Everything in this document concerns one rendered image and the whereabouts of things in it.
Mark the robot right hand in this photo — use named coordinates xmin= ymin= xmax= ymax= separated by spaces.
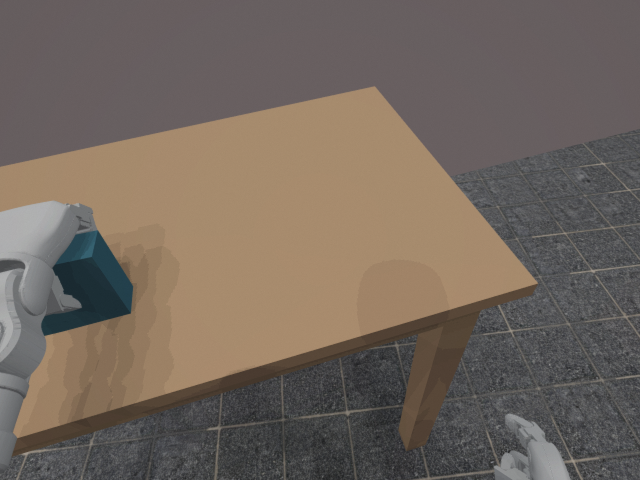
xmin=494 ymin=414 xmax=571 ymax=480

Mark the left robot forearm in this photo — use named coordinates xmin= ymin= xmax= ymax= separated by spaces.
xmin=0 ymin=252 xmax=54 ymax=473

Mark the table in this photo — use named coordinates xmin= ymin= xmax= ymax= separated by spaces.
xmin=0 ymin=86 xmax=538 ymax=457

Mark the robot left hand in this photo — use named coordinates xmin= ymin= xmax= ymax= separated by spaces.
xmin=0 ymin=201 xmax=97 ymax=316

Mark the sponge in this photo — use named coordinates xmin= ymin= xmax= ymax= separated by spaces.
xmin=41 ymin=230 xmax=133 ymax=336

